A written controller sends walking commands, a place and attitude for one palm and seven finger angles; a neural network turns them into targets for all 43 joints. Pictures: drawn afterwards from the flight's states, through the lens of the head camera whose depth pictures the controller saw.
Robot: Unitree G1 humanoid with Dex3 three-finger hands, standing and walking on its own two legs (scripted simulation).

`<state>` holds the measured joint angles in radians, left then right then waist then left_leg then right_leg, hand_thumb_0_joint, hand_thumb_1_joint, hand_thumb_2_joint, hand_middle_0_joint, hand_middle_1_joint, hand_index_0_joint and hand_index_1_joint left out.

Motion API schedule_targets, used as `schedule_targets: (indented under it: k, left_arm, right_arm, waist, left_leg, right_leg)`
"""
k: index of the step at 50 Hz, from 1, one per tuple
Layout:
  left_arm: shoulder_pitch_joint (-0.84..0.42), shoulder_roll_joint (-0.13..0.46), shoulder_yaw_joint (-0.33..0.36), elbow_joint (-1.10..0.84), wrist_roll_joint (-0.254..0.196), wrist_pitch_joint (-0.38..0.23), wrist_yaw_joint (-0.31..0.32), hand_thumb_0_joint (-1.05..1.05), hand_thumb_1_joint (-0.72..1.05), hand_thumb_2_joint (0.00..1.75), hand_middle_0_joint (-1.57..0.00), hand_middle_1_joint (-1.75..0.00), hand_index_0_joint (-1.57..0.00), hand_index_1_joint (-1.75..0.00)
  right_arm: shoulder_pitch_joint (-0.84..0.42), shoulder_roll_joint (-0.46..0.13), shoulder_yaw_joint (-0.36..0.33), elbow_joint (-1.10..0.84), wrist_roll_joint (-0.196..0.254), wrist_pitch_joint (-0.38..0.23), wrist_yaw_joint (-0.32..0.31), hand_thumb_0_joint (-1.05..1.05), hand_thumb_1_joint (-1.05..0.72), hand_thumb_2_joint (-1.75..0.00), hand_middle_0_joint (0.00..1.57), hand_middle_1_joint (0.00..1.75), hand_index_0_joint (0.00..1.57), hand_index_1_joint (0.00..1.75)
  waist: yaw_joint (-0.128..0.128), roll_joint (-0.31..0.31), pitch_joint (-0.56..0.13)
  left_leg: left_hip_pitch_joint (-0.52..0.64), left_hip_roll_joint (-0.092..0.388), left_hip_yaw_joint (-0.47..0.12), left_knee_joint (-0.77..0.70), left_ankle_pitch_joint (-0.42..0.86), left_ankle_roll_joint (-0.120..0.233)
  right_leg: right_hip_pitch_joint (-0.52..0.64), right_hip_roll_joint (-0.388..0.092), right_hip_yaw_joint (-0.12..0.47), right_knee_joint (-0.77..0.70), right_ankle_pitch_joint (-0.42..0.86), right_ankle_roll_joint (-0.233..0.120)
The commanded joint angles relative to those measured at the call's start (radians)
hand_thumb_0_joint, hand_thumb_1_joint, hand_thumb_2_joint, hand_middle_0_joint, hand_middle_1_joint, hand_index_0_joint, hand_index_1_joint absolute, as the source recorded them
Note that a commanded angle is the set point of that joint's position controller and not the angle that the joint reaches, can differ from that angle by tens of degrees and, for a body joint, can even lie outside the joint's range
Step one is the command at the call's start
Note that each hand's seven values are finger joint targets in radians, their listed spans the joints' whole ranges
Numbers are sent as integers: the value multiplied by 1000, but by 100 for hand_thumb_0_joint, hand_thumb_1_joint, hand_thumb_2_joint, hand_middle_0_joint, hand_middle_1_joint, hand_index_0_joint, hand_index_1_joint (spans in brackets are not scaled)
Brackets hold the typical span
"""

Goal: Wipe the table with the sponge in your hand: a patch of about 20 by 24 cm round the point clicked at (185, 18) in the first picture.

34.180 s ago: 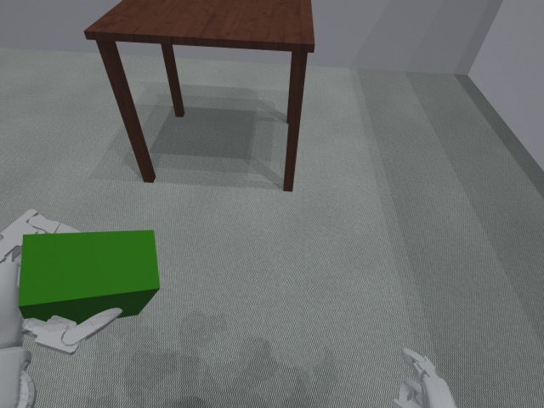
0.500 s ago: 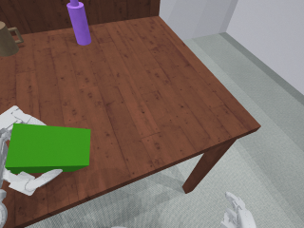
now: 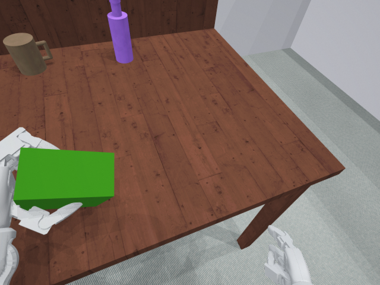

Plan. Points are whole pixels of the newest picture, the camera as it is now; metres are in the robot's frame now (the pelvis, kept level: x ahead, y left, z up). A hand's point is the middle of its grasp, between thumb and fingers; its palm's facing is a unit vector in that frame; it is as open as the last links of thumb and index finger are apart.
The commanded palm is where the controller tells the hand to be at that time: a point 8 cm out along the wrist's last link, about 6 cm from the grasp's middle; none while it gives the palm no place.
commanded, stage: come to a stop and stand still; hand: left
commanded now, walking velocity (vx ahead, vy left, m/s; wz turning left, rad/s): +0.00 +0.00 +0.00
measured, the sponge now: (78, 182) +0.24 +0.22 +0.13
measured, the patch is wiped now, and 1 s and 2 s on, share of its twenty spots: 0.00 0.00 0.00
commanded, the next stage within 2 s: look again from close up in 0.02 s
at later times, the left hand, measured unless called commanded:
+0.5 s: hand (61, 187) +0.22 +0.23 +0.15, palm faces +0.36 -0.85 -0.39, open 10.5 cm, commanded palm +0.16 +0.26 +0.17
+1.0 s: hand (53, 181) +0.23 +0.25 +0.14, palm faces +0.35 -0.85 -0.41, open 10.4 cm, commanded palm +0.16 +0.27 +0.17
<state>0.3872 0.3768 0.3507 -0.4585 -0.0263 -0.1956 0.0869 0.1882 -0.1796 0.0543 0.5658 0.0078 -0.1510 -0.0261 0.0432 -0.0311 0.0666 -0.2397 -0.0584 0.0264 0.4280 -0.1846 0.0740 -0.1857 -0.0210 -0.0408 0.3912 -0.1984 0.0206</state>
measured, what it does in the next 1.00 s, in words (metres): stands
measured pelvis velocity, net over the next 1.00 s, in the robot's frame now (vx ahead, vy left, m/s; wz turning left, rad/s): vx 0.00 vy -0.01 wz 0.00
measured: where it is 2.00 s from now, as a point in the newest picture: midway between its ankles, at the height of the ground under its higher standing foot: outside the picture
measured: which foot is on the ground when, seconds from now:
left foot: down 0.00-1.00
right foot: down 0.00-1.00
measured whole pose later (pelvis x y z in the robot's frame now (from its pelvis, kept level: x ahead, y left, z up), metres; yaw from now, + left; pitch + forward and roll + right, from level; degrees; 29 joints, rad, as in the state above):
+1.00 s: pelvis +0.00 -0.01 +0.00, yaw +0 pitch +0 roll -1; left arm 0.40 0.40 0.37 -0.44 -0.04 -0.24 0.08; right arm 0.22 -0.20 0.03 0.59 0.02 -0.17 -0.04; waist 0.04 -0.04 0.09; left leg -0.26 -0.05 0.02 0.46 -0.21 0.07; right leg -0.20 -0.01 -0.04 0.42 -0.22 0.01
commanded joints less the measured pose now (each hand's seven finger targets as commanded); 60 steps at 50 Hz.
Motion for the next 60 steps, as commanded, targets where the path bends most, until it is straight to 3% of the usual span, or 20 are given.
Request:
schedule_targets:
  k: [1,2,6,7,11,12,16,22,28,29,30,31,33,37,39,41,42,46,54,60]
  left_arm:
    - [-39,171,117,-212,-8,-60,22,0,10,130,-120,-160,-120,-160]
    - [-17,127,77,-186,-18,-61,14,0,10,130,-120,-160,-120,-160]
    - [-22,189,135,-223,-13,-54,25,0,10,130,-120,-160,-120,-160]
    - [-5,130,82,-200,-25,-58,16,0,10,130,-120,-160,-120,-160]
    - [-10,194,134,-241,-19,-52,28,0,10,130,-120,-160,-120,-160]
    - [10,144,92,-204,-30,-55,21,0,10,130,-120,-160,-120,-160]
    - [-13,188,126,-234,-22,-49,33,0,10,130,-120,-160,-120,-160]
    - [-9,126,70,-173,-31,-44,26,0,10,130,-120,-160,-120,-160]
    - [-36,159,85,-206,-30,-40,30,0,10,130,-120,-160,-120,-160]
    - [-1022,958,675,-475,120,-148,36,0,10,130,-120,-160,-120,-160]
    - [-443,340,276,116,27,-103,-2,0,10,130,-120,-160,-120,-160]
    - [-249,156,131,138,-25,-68,-5,0,10,130,-120,-160,-120,-160]
    - [-167,156,87,-78,-33,-107,-11,0,10,130,-120,-160,-120,-160]
    - [13,122,55,-163,-37,-103,-3,0,10,130,-120,-160,-120,-160]
    - [-13,194,132,-162,-33,-111,6,0,10,130,-120,-160,-120,-160]
    - [-50,259,211,-177,-27,-116,19,0,10,130,-120,-160,-120,-160]
    - [-54,208,172,-160,-33,-120,13,0,10,130,-120,-160,-120,-160]
    - [-109,229,179,-231,-24,-131,18,0,10,130,-120,-160,-120,-160]
    - [-21,155,107,-252,-16,-111,20,0,10,130,-120,-160,-120,-160]
    - [-8,161,121,-222,-24,-89,18,0,10,130,-120,-160,-120,-160]
  right_arm:
    - [-71,-143,-65,-145,7,-43,-5,0,-90,-90,20,30,20,30]
    - [-52,-138,-62,-143,0,-33,-6,0,-90,-90,20,30,20,30]
    - [-79,-146,-68,-147,11,-30,-10,0,-90,-90,20,30,20,30]
    - [-59,-141,-64,-147,5,-23,-12,0,-90,-90,20,30,20,30]
    - [-78,-145,-70,-147,16,-26,-17,0,-90,-90,20,30,20,30]
    - [-61,-143,-66,-146,8,-20,-19,0,-90,-90,20,30,20,30]
    - [-79,-149,-73,-141,20,-24,-23,0,-90,-90,20,30,20,30]
    - [-62,-151,-72,-134,14,-15,-29,0,-90,-90,20,30,20,30]
    - [-71,-154,-78,-141,18,-16,-32,0,-90,-90,20,30,20,30]
    - [41,-176,-88,-132,-37,-48,-23,0,-90,-90,20,30,20,30]
    - [-36,-60,-39,-76,-9,-45,-21,0,-90,-90,20,30,20,30]
    - [-58,-151,-111,-136,22,-52,-17,0,-90,-90,20,30,20,30]
    - [-23,-156,-102,-141,18,-56,11,0,-90,-90,20,30,20,30]
    - [-77,-151,-88,-154,19,-64,26,0,-90,-90,20,30,20,30]
    - [-80,-155,-89,-150,12,-64,9,0,-90,-90,20,30,20,30]
    - [-107,-157,-86,-147,13,-62,-8,0,-90,-90,20,30,20,30]
    - [-83,-147,-82,-150,9,-56,-17,0,-90,-90,20,30,20,30]
    - [-92,-140,-78,-149,11,-76,-24,0,-90,-90,20,30,20,30]
    - [-47,-149,-89,-130,4,-75,-9,0,-90,-90,20,30,20,30]
    - [-58,-143,-84,-144,7,-38,-15,0,-90,-90,20,30,20,30]
  waist:
    - [-17,134,-203]
    - [-19,120,-194]
    - [-18,102,-211]
    - [-22,99,-197]
    - [-19,102,-212]
    - [-21,87,-196]
    - [-21,111,-197]
    - [-27,66,-176]
    - [-25,88,-173]
    - [1,-89,-21]
    - [-25,-92,-217]
    - [1,166,-256]
    - [-4,207,-227]
    - [4,26,-154]
    - [1,-21,-119]
    - [-3,10,-137]
    - [-8,27,-129]
    - [-7,148,-168]
    - [-14,100,-226]
    - [-18,85,-191]
  left_leg:
    - [121,167,-138,-101,206,-113]
    - [94,165,-147,-104,181,-102]
    - [101,158,-129,-85,186,-101]
    - [81,155,-139,-89,167,-94]
    - [92,154,-129,-74,165,-87]
    - [67,151,-136,-77,129,-74]
    - [79,150,-131,-71,98,-68]
    - [54,144,-137,-62,48,-48]
    - [44,141,-142,-65,48,-44]
    - [-106,135,-72,77,124,-30]
    - [39,59,-74,44,161,-38]
    - [111,90,-72,15,140,-62]
    - [38,109,-79,3,103,-51]
    - [-13,122,-104,-70,-53,-46]
    - [-40,125,-117,-90,-100,-48]
    - [2,132,-118,-101,-104,-46]
    - [-29,141,-140,-113,-113,-35]
    - [15,146,-132,-103,-36,-39]
    - [102,157,-130,-22,353,-79]
    - [66,159,-127,-45,270,-87]
  right_leg:
    - [33,-26,25,5,99,-46]
    - [41,-23,17,-12,98,-43]
    - [61,-40,36,-10,137,-48]
    - [60,-38,26,-20,132,-48]
    - [70,-52,46,-21,148,-51]
    - [68,-53,39,-39,139,-49]
    - [56,-63,66,-44,129,-55]
    - [42,-70,66,-75,105,-56]
    - [52,-74,80,-76,117,-59]
    - [-90,-83,123,-162,189,11]
    - [-35,-116,119,-63,165,-74]
    - [-10,-89,167,-7,132,-97]
    - [47,-80,150,-16,107,-63]
    - [16,-46,95,-39,-35,-46]
    - [4,-43,94,-58,-80,-42]
    - [-15,-36,103,-53,-92,-41]
    - [10,-42,77,-45,-73,-40]
    - [48,-38,76,0,22,-44]
    - [85,-47,40,11,204,-41]
    - [83,-50,39,-11,173,-40]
